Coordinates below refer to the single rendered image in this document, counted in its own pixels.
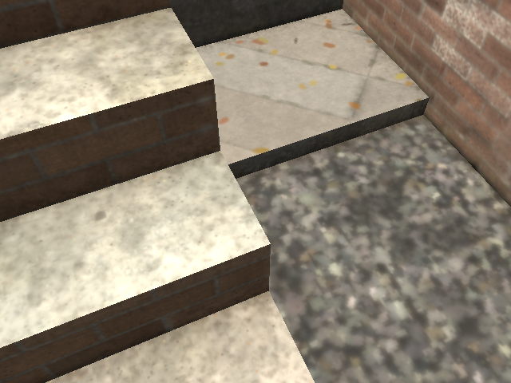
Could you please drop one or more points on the stairs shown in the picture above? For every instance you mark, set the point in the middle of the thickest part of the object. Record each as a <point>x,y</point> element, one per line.
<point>128,251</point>

